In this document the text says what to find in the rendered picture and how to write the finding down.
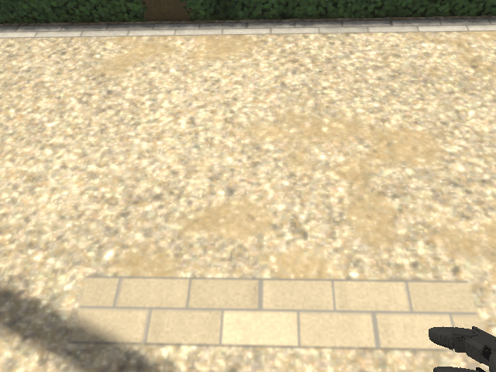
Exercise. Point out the robot right hand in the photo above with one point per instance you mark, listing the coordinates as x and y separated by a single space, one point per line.
476 343

